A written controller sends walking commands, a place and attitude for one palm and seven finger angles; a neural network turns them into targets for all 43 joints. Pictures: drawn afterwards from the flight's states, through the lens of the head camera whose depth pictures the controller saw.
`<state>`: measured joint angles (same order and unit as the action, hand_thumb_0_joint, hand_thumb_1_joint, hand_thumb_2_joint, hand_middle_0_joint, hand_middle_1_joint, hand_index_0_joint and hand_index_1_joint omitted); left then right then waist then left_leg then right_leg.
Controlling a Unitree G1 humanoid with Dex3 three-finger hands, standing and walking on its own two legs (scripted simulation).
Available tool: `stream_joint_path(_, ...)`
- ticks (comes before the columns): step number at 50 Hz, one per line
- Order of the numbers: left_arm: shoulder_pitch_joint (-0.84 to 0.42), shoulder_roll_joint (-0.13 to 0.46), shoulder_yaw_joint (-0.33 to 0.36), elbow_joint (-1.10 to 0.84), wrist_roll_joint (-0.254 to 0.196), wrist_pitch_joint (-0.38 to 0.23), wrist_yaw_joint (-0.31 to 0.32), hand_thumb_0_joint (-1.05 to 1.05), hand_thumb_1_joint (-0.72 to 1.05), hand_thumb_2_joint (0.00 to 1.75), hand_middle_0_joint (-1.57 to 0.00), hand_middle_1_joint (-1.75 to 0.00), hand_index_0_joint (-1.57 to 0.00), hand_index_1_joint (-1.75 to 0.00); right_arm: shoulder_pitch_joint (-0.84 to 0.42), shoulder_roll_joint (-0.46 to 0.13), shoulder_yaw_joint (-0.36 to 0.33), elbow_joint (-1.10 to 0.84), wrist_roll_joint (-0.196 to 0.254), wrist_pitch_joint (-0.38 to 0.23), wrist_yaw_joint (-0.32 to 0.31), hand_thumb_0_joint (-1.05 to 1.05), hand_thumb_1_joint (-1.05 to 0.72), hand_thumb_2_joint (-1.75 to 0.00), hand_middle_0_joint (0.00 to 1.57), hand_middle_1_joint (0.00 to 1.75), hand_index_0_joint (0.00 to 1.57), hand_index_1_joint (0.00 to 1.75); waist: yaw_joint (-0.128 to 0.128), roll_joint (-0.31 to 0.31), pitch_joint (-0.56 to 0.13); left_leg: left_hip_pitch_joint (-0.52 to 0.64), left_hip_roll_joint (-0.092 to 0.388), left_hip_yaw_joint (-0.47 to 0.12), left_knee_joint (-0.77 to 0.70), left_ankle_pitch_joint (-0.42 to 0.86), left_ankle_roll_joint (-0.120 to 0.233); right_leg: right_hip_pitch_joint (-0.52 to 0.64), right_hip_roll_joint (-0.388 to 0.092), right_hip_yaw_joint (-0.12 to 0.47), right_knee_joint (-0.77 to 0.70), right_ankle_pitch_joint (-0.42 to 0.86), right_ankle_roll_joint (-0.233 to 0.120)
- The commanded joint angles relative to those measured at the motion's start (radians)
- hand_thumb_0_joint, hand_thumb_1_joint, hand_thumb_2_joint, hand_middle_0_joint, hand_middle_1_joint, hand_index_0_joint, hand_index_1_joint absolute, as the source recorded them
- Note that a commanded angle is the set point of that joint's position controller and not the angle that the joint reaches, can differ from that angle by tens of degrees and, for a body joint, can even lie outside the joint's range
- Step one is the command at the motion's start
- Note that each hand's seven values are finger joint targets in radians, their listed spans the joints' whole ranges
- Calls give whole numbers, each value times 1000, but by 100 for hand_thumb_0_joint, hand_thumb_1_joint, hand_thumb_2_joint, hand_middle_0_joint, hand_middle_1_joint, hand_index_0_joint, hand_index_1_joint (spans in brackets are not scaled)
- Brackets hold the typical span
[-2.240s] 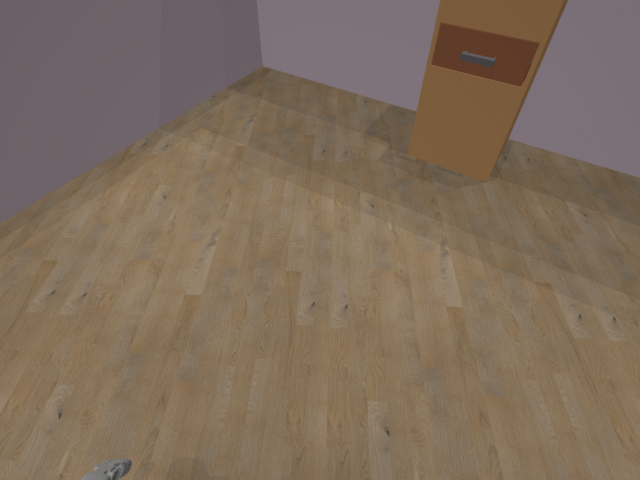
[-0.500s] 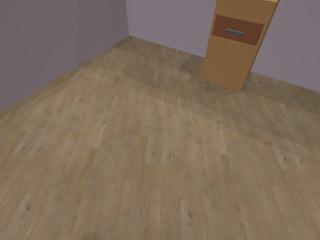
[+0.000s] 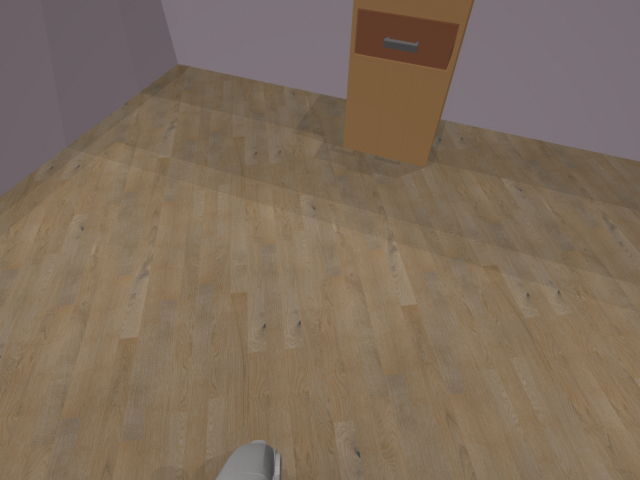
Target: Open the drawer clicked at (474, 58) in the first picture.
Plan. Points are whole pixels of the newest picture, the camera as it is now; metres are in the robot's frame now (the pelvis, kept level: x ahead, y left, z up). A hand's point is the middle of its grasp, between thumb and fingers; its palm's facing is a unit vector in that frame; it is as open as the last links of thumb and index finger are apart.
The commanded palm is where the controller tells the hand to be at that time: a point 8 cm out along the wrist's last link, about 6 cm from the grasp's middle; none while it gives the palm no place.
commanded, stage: walk to a spot facing it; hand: left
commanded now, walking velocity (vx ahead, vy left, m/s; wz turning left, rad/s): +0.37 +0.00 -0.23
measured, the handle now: (401, 43) +1.68 -0.18 -0.19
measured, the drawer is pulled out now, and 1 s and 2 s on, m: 0.00 0.00 0.00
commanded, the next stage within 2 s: turn to face it in 1.78 s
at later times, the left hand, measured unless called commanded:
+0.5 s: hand (174, 378) +0.28 +0.27 -0.17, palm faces -0.10 -0.98 -0.19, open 7.4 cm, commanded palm none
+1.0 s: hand (283, 257) +0.55 +0.13 -0.17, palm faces -0.22 -0.96 -0.17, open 7.2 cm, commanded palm none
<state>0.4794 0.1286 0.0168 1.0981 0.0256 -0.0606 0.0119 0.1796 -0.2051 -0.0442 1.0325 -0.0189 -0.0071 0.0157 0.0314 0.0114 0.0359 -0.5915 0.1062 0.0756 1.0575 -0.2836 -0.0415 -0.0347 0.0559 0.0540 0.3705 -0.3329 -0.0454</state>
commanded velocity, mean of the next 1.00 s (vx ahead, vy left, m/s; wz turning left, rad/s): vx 0.37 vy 0.00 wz -0.21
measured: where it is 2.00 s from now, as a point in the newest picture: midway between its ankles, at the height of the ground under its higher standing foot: (370, 304)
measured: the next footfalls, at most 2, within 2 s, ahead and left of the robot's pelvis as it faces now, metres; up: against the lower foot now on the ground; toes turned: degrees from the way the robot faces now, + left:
left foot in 0.18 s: +0.25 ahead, +0.14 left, +0.00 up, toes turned +4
right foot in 0.86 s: +0.43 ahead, -0.11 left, +0.00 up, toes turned -26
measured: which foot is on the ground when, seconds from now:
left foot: up 0.00-0.16, down 0.18-0.88, up 0.90-1.00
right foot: down 0.00-0.18, up 0.20-0.84, down 0.86-1.00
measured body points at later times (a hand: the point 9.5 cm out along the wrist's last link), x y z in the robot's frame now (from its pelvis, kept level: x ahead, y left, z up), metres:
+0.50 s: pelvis +0.20 +0.09 +0.01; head +0.20 +0.11 +0.45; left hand +0.29 +0.32 -0.15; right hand +0.15 -0.15 -0.14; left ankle +0.21 +0.14 -0.74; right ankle +0.21 -0.07 -0.64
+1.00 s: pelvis +0.41 -0.01 -0.01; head +0.43 -0.01 +0.44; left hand +0.56 +0.18 -0.16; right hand +0.26 -0.16 -0.16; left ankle +0.35 +0.14 -0.64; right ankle +0.40 -0.09 -0.74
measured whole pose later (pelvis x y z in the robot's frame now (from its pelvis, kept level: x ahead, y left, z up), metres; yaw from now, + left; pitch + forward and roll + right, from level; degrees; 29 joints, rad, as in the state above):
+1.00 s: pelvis +0.41 -0.01 -0.01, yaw -17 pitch -1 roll -1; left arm 0.15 0.15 0.08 1.02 0.00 -0.09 0.02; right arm 0.44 -0.09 -0.04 1.17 -0.01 -0.02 -0.01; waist -0.04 0.02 0.06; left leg -0.40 0.15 0.09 1.25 -0.38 -0.01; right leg -0.26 0.01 -0.18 0.54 -0.27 -0.06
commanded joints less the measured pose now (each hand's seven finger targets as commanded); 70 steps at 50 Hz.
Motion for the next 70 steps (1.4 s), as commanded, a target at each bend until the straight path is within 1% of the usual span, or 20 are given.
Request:
stream_joint_path(1, 41, 174, 38, -24, 0, -21, 19, 0, 90, 90, -20, -30, -20, -30, -136, -38, -10, -126, 6, -34, 16, 0, -90, -90, 20, 30, 20, 30, -5, -147, 88, -53, -4, 25, -176, 104, 0, -31, -229, 153, -151, 475, -119)
stream_joint_path(5, 8, 197, 49, -18, 0, -18, 22, 0, 90, 90, -20, -30, -20, -30, -105, -38, -14, -128, 11, -50, 14, 0, -90, -90, 20, 30, 20, 30, -29, -157, 71, 200, -49, 41, -370, 108, 37, -96, -232, 134, -87, 560, -96)
stream_joint_path(7, -25, 207, 60, -23, -5, -19, 21, 0, 90, 90, -20, -30, -20, -30, 127, -80, -30, -53, 3, -59, -5, 0, -90, -90, 20, 30, 20, 30, -128, -109, -40, 478, -74, 28, -485, 163, 53, -129, -183, 90, 165, 639, -63)
stream_joint_path(8, -1, 170, 60, -26, -8, -17, 16, 0, 90, 90, -20, -30, -20, -30, 282, -156, -48, -11, -4, -61, -17, 0, -90, -90, 20, 30, 20, 30, -176, 25, -144, 689, 12, -68, -502, 135, 61, -222, -131, 63, 389, 438, -42)
stream_joint_path(9, 91, 107, 57, -33, -22, -6, 3, 0, 90, 90, -20, -30, -20, -30, 361, -262, -73, 4, -20, -64, -23, 0, -90, -90, 20, 30, 20, 30, -156, 326, -241, 844, 301, -460, -651, 27, 135, -434, 11, -57, 735, -139, 0)
stream_joint_path(10, 63, 98, 49, -58, -15, -6, 5, 0, 90, 90, -20, -30, -20, -30, 337, -267, -64, -4, -8, -51, -24, 0, -90, -90, 20, 30, 20, 30, -134, 327, -210, 732, 384, -642, -828, -166, 172, -505, 3, 10, 921, -235, -9)
stream_joint_path(13, -48, 103, 53, -62, 4, 18, -16, 0, 90, 90, -20, -30, -20, -30, 81, -93, -24, -63, -4, -56, -28, 0, -90, -90, 20, 30, 20, 30, -39, 108, 59, 322, 291, -404, -912, -347, 144, -539, -135, -9, 986, -14, -2)
stream_joint_path(17, -22, 56, 57, -53, 11, 57, -24, 0, 90, 90, -20, -30, -20, -30, 107, -41, -15, -29, -3, -81, -33, 0, -90, -90, 20, 30, 20, 30, 9, 85, 40, 229, 195, -124, -915, -145, 107, -477, -147, -29, 909, 98, 21)
stream_joint_path(36, -481, 41, 38, -175, 5, 45, -42, 0, 90, 90, -20, -30, -20, -30, 452, -30, -2, 130, -15, -80, -46, 0, -90, -90, 20, 30, 20, 30, -121, 106, 119, 683, 219, 94, -845, 478, 155, -635, -140, -191, 344, 124, 16)
stream_joint_path(41, -227, 83, 50, -89, 9, 14, -30, 0, 90, 90, -20, -30, -20, -30, 409, -63, -6, 135, -3, -73, -46, 0, -90, -90, 20, 30, 20, 30, 13, 123, -54, 643, 186, 192, -469, 931, 103, -194, -28, -278, 144, 136, -50)
stream_joint_path(42, -75, 142, 69, -40, 12, 2, -22, 0, 90, 90, -20, -30, -20, -30, 370, -59, -9, 117, 9, -76, -36, 0, -90, -90, 20, 30, 20, 30, 85, 73, -152, 441, 166, 207, -261, 766, 72, 88, -118, -173, 139, 224, -94)
stream_joint_path(43, 60, 252, 99, -11, 7, -6, -4, 0, 90, 90, -20, -30, -20, -30, 374, -3, 0, 76, 22, -82, -30, 0, -90, -90, 20, 30, 20, 30, 121, -142, -277, 121, 41, 227, 57, 145, 27, 382, -399, 207, 110, 342, -206)
stream_joint_path(44, 85, 297, 103, 6, -15, -2, 0, 0, 90, 90, -20, -30, -20, -30, 310, 0, -1, 49, 22, -80, -35, 0, -90, -90, 20, 30, 20, 30, 111, -141, -277, -36, -47, 101, 305, -301, 21, 408, -523, 430, 6, 503, -295)
stream_joint_path(48, -168, 139, 59, -40, -12, -10, 6, 0, 90, 90, -20, -30, -20, -30, 222, 52, -15, 43, 1, -42, -28, 0, -90, -90, 20, 30, 20, 30, -19, -11, 42, 0, 91, -43, 233, -48, 32, -138, -398, 99, -136, 278, -139)
stream_joint_path(51, -187, 88, 52, -54, 4, -27, 7, 0, 90, 90, -20, -30, -20, -30, 278, 81, -17, 47, -10, -17, -18, 0, -90, -90, 20, 30, 20, 30, -78, -97, 59, 62, 87, -12, 85, 0, 9, -259, -330, -45, -164, 295, -107)
stream_joint_path(60, -140, 191, 60, -37, 3, -24, -4, 0, 90, 90, -20, -30, -20, -30, 16, 4, -18, -63, -5, -45, 21, 0, -90, -90, 20, 30, 20, 30, -27, -129, 86, 142, 34, 66, -389, 89, 22, -145, -318, -53, -120, 229, -89)
stream_joint_path(63, -132, 194, 63, -34, -4, -16, -6, 0, 90, 90, -20, -30, -20, -30, 196, -78, -36, -11, -14, -62, 6, 0, -90, -90, 20, 30, 20, 30, -116, 33, -27, 486, -21, 91, -533, 96, 44, -193, -252, -123, 207, 412, -48)
stream_joint_path(65, -120, 114, 46, -83, -19, -16, -22, 0, 90, 90, -20, -30, -20, -30, 429, -271, -76, 41, -24, -65, -14, 0, -90, -90, 20, 30, 20, 30, -178, 431, -185, 792, 378, -472, -763, 109, 199, -541, -44, -187, 807, -237, 34)
stream_joint_path(68, -239, 137, 56, -85, -10, -10, -29, 0, 90, 90, -20, -30, -20, -30, 249, -143, -38, 3, -11, -70, -31, 0, -90, -90, 20, 30, 20, 30, -124, 124, -33, 595, 335, -312, -797, 141, 187, -640, -171, -61, 962, -61, 21)
stream_joint_path(70, -200, 96, 54, -60, 0, 12, -34, 0, 90, 90, -20, -30, -20, -30, 185, -89, -23, 0, -13, -82, -35, 0, -90, -90, 20, 30, 20, 30, -66, 90, 6, 473, 271, -145, -823, 176, 139, -564, -189, -56, 912, 24, 37)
